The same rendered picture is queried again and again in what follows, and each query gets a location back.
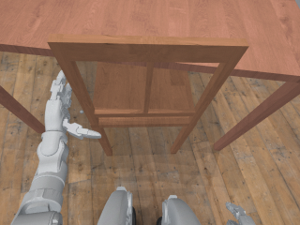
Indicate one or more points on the robot left hand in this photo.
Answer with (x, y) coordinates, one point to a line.
(57, 109)

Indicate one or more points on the robot left forearm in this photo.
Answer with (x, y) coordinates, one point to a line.
(45, 193)

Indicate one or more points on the robot left shin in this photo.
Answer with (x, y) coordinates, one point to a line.
(128, 219)

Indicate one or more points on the chair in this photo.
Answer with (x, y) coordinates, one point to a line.
(127, 96)

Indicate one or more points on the table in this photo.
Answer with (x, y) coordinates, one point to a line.
(271, 28)

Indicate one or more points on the robot right hand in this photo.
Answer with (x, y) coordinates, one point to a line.
(240, 214)

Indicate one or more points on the left robot upper arm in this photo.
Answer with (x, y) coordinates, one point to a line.
(39, 218)

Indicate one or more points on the robot left thigh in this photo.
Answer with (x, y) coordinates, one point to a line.
(117, 208)

